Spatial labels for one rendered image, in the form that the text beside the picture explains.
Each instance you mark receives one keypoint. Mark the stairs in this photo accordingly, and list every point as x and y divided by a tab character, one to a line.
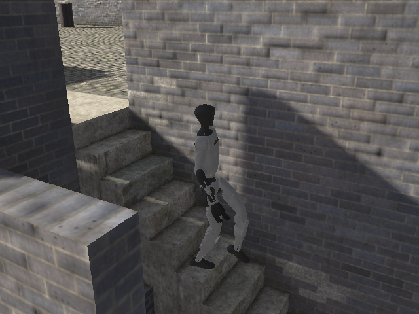
115	163

